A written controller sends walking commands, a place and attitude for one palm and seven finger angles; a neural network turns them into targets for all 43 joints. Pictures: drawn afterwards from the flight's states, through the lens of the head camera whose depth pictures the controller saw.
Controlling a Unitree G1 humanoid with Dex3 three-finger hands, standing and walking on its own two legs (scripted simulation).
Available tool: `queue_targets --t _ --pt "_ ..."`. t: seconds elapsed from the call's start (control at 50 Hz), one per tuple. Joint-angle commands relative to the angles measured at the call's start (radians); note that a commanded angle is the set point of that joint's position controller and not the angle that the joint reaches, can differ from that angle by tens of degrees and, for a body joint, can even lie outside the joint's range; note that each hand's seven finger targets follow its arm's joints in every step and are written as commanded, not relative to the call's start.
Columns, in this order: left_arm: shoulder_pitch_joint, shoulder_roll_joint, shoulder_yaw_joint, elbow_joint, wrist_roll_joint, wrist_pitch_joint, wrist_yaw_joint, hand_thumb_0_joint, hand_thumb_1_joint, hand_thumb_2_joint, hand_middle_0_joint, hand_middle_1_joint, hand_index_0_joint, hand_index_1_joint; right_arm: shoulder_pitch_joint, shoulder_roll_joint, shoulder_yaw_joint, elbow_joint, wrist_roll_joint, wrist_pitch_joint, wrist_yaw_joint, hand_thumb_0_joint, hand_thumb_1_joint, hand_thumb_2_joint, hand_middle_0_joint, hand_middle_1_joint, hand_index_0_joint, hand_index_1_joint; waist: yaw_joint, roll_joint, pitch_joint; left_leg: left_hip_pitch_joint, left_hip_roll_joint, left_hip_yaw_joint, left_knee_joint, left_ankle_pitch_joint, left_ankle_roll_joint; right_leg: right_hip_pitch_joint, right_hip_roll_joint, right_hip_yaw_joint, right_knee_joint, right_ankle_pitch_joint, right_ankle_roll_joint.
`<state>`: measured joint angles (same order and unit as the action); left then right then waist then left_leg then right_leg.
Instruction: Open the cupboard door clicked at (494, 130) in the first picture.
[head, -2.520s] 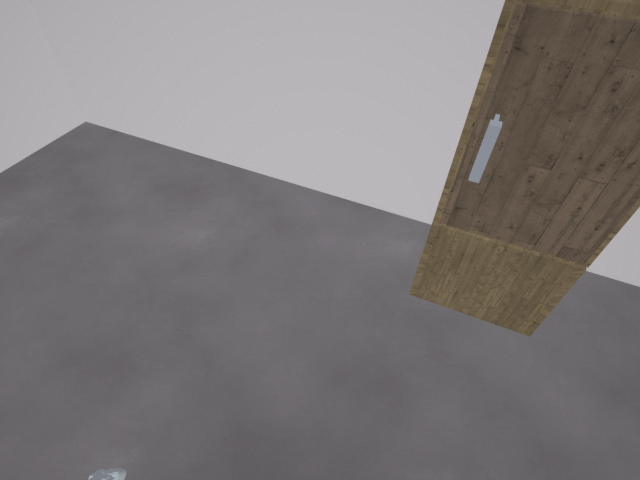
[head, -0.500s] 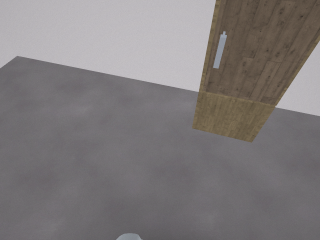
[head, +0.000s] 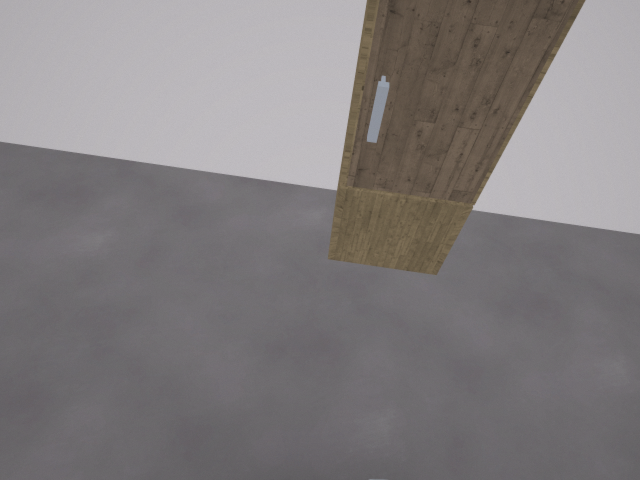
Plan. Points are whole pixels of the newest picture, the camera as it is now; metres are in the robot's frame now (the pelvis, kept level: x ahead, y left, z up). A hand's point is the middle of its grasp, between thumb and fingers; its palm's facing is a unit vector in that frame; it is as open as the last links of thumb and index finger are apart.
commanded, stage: take the last steps up to it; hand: left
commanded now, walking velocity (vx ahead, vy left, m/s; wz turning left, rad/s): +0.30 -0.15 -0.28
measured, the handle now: (377, 109) +0.98 -0.09 -0.05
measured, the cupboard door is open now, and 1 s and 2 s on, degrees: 0 0 0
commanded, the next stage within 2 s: come to a stop and stand still in 1.16 s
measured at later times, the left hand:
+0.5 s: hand out of the picture +0.09 +0.12 -0.19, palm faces -0.09 -0.98 -0.15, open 7.3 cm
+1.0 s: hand (303, 343) +0.37 +0.04 -0.18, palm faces -0.19 -0.97 -0.16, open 7.4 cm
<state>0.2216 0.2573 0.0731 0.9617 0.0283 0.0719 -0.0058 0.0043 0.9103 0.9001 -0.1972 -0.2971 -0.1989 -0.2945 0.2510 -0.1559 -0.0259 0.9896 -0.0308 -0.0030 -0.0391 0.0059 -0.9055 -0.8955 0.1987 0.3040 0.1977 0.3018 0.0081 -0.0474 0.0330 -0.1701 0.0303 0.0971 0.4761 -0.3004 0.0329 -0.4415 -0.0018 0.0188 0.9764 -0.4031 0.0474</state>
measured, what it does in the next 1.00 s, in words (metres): walks ahead: right foot, then left foot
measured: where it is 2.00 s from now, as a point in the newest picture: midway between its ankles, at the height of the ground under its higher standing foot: (389, 432)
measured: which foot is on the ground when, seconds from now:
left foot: down 0.00-0.22, up 0.24-0.54, down 0.56-1.00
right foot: up 0.00-0.20, down 0.22-0.58, up 0.60-1.00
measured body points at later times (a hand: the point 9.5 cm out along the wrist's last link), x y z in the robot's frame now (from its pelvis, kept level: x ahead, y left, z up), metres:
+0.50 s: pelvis +0.08 -0.06 -0.01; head +0.10 -0.03 +0.44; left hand +0.09 +0.17 -0.18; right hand +0.09 -0.32 -0.14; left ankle +0.16 +0.05 -0.71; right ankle -0.02 -0.15 -0.74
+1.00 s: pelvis +0.27 -0.13 -0.01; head +0.31 -0.13 +0.44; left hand +0.38 +0.09 -0.16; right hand +0.15 -0.31 -0.16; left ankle +0.20 +0.04 -0.74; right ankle +0.34 -0.29 -0.72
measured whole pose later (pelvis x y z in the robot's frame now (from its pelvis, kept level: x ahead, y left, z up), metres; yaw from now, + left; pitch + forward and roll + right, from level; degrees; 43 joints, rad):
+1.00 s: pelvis +0.27 -0.13 -0.01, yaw -8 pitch +1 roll +0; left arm 0.17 0.19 0.07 1.03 0.04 0.01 -0.04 0.00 0.91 0.90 -0.19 -0.30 -0.20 -0.29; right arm 0.42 -0.10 -0.06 1.13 -0.04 -0.04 -0.01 0.00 -0.91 -0.90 0.20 0.30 0.20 0.30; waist -0.06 -0.02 0.05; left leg -0.06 0.14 0.21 0.41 -0.35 -0.08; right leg -0.49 -0.12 -0.10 0.67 -0.20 0.02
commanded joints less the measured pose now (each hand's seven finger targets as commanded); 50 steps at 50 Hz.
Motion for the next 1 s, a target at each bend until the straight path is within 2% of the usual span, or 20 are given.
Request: queue_targets --t 0.0,0.08,0.16,0.18,0.2,0.22,0.26,0.3,0.44,0.5,0.52,0.54,0.56,0.58,0.62,0.68,0.72,0.9,0.96,0.98 --pt "-0.113 0.017 -0.002 -0.091 0.000 -0.029 -0.023 0.000 0.900 0.900 -0.200 -0.300 -0.200 -0.300 0.121 -0.223 -0.058 -0.010 -0.005 -0.021 -0.008 0.000 -0.900 -0.900 0.200 0.300 0.200 0.300 -0.072 0.187 0.013 0.120 0.320 -0.241 -0.200 0.209 0.147 -0.084 -0.033 -0.046 -0.129 -0.060 -0.004" --pt "-0.157 0.013 -0.003 -0.099 0.003 -0.042 -0.043 0.000 0.900 0.900 -0.200 -0.300 -0.200 -0.300 0.145 -0.247 -0.065 0.017 -0.009 -0.030 -0.003 0.000 -0.900 -0.900 0.200 0.300 0.200 0.300 -0.085 0.183 0.031 0.083 0.341 -0.253 -0.221 0.087 0.127 -0.015 -0.031 -0.070 -0.261 -0.074 -0.026" --pt "0.003 0.025 0.008 -0.030 0.002 -0.059 -0.041 0.000 0.900 0.900 -0.200 -0.300 -0.200 -0.300 0.108 -0.234 -0.065 0.032 -0.004 -0.029 0.004 0.000 -0.900 -0.900 0.200 0.300 0.200 0.300 0.000 0.124 -0.033 -0.096 0.264 -0.131 -0.028 0.030 0.037 0.354 0.008 -0.117 -0.583 0.120 -0.060" --pt "0.108 0.089 0.021 0.004 0.004 -0.070 -0.030 0.000 0.900 0.900 -0.200 -0.300 -0.200 -0.300 0.088 -0.193 -0.053 0.019 0.007 -0.031 0.011 0.000 -0.900 -0.900 0.200 0.300 0.200 0.300 0.053 -0.007 -0.071 -0.288 0.202 -0.017 0.163 -0.053 -0.011 0.572 -0.123 0.023 -0.652 0.050 -0.112" --pt "0.213 0.184 0.041 0.037 0.003 -0.075 -0.013 0.000 0.900 0.900 -0.200 -0.300 -0.200 -0.300 0.002 -0.113 -0.026 -0.034 0.013 -0.034 0.015 0.000 -0.900 -0.900 0.200 0.300 0.200 0.300 0.107 -0.291 -0.053 -0.552 0.054 0.094 0.459 -0.341 -0.065 0.668 -0.341 0.361 -0.754 0.003 -0.217" --pt "0.254 0.188 0.041 0.044 -0.011 -0.075 0.002 0.000 0.900 0.900 -0.200 -0.300 -0.200 -0.300 -0.084 -0.161 -0.031 -0.066 0.005 -0.027 0.016 0.000 -0.900 -0.900 0.200 0.300 0.200 0.300 0.137 -0.210 -0.039 -0.598 0.078 -0.027 0.578 -0.333 -0.050 0.568 -0.386 0.426 -0.792 -0.070 -0.281" --pt "0.141 0.119 0.024 0.032 -0.005 -0.080 0.013 0.000 0.900 0.900 -0.200 -0.300 -0.200 -0.300 -0.108 -0.153 -0.041 -0.054 0.001 -0.022 0.030 0.000 -0.900 -0.900 0.200 0.300 0.200 0.300 0.068 -0.103 0.083 -0.603 0.123 -0.062 0.656 -0.211 -0.048 0.408 -0.337 0.347 -0.820 -0.175 -0.280" --pt "0.064 0.072 0.003 0.019 0.000 -0.098 0.016 0.000 0.900 0.900 -0.200 -0.300 -0.200 -0.300 -0.035 -0.123 -0.042 -0.018 -0.007 -0.011 0.039 0.000 -0.900 -0.900 0.200 0.300 0.200 0.300 -0.004 -0.031 0.095 -0.486 0.130 -0.027 0.621 -0.111 -0.071 0.285 -0.263 0.182 -0.791 0.010 -0.243" --pt "0.103 0.080 -0.006 0.077 0.004 -0.111 0.015 0.000 0.900 0.900 -0.200 -0.300 -0.200 -0.300 -0.039 -0.091 -0.041 -0.035 0.002 -0.017 0.050 0.000 -0.900 -0.900 0.200 0.300 0.200 0.300 -0.026 -0.066 0.084 -0.346 0.106 0.030 0.330 -0.028 -0.066 0.269 -0.211 0.088 -0.750 0.200 -0.230" --pt "0.085 0.086 -0.003 0.089 -0.002 -0.105 0.006 0.000 0.900 0.900 -0.200 -0.300 -0.200 -0.300 0.096 -0.107 -0.047 0.014 0.002 -0.034 0.035 0.000 -0.900 -0.900 0.200 0.300 0.200 0.300 -0.097 0.002 0.040 -0.065 0.049 0.097 0.152 0.060 -0.052 0.196 -0.158 0.032 -0.581 0.313 -0.197" --pt "0.088 0.064 -0.006 0.085 -0.007 -0.102 0.001 0.000 0.900 0.900 -0.200 -0.300 -0.200 -0.300 0.221 -0.146 -0.057 0.057 -0.003 -0.042 0.022 0.000 -0.900 -0.900 0.200 0.300 0.200 0.300 -0.142 0.069 -0.020 0.114 0.068 0.065 0.066 0.083 -0.043 0.147 -0.105 -0.009 -0.380 0.377 -0.166" --pt "0.138 -0.004 -0.011 0.070 -0.016 -0.096 -0.009 0.000 0.900 0.900 -0.200 -0.300 -0.200 -0.300 0.342 -0.263 -0.082 0.088 -0.019 -0.053 0.009 0.000 -0.900 -0.900 0.200 0.300 0.200 0.300 -0.164 0.338 -0.121 0.308 0.337 -0.325 -0.080 -0.015 0.042 -0.040 0.001 -0.085 -0.059 0.144 -0.097" --pt "0.115 0.004 -0.016 0.032 -0.010 -0.096 -0.017 0.000 0.900 0.900 -0.200 -0.300 -0.200 -0.300 0.400 -0.340 -0.086 0.092 -0.010 -0.047 0.001 0.000 -0.900 -0.900 0.200 0.300 0.200 0.300 -0.163 0.395 -0.132 0.307 0.529 -0.639 -0.245 -0.132 0.131 -0.162 0.056 -0.041 0.205 -0.161 -0.088" --pt "0.076 0.021 -0.005 0.037 0.002 -0.085 -0.012 0.000 0.900 0.900 -0.200 -0.300 -0.200 -0.300 0.318 -0.313 -0.084 0.094 -0.004 -0.043 -0.006 0.000 -0.900 -0.900 0.200 0.300 0.200 0.300 -0.140 0.284 -0.079 0.179 0.540 -0.643 -0.315 -0.311 0.113 -0.200 0.004 0.040 0.330 -0.107 -0.094" --pt "0.032 0.010 0.001 0.043 0.012 -0.083 -0.026 0.000 0.900 0.900 -0.200 -0.300 -0.200 -0.300 0.152 -0.198 -0.054 0.050 -0.004 -0.055 -0.004 0.000 -0.900 -0.900 0.200 0.300 0.200 0.300 -0.071 0.171 0.107 -0.047 0.448 -0.467 -0.344 -0.296 0.076 -0.222 -0.085 0.041 0.350 0.079 -0.076" --pt "0.137 -0.037 0.003 0.083 0.013 -0.061 -0.033 0.000 0.900 0.900 -0.200 -0.300 -0.200 -0.300 0.096 -0.137 -0.041 0.053 0.001 -0.075 -0.005 0.000 -0.900 -0.900 0.200 0.300 0.200 0.300 -0.005 0.166 0.057 -0.092 0.341 -0.163 -0.297 -0.038 0.043 -0.130 -0.101 0.009 0.268 0.174 -0.046" --pt "0.133 -0.049 0.002 0.080 0.012 -0.054 -0.033 0.000 0.900 0.900 -0.200 -0.300 -0.200 -0.300 0.110 -0.128 -0.044 0.060 0.004 -0.076 -0.001 0.000 -0.900 -0.900 0.200 0.300 0.200 0.300 -0.004 0.157 0.051 -0.086 0.306 -0.077 -0.291 0.024 0.048 -0.136 -0.109 -0.016 0.214 0.218 -0.029" --pt "-0.106 -0.062 -0.004 0.004 0.004 -0.078 -0.040 0.000 0.900 0.900 -0.200 -0.300 -0.200 -0.300 0.217 -0.133 -0.070 0.106 -0.006 -0.057 0.015 0.000 -0.900 -0.900 0.200 0.300 0.200 0.300 -0.075 0.213 0.100 0.019 0.298 -0.011 -0.267 0.135 0.072 -0.100 -0.115 -0.138 -0.271 0.205 -0.010" --pt "-0.054 -0.037 0.005 0.022 0.001 -0.095 -0.039 0.000 0.900 0.900 -0.200 -0.300 -0.200 -0.300 0.188 -0.158 -0.081 0.106 -0.008 -0.049 0.017 0.000 -0.900 -0.900 0.200 0.300 0.200 0.300 -0.044 0.215 0.051 0.012 0.294 -0.005 -0.162 0.151 0.046 0.072 -0.069 -0.175 -0.403 0.191 -0.039" --pt "0.048 -0.014 0.014 0.055 0.002 -0.104 -0.036 0.000 0.900 0.900 -0.200 -0.300 -0.200 -0.300 0.170 -0.152 -0.079 0.108 -0.005 -0.046 0.017 0.000 -0.900 -0.900 0.200 0.300 0.200 0.300 0.012 0.170 -0.005 -0.016 0.267 0.022 -0.038 0.216 0.021 0.227 -0.038 -0.193 -0.476 0.210 -0.054"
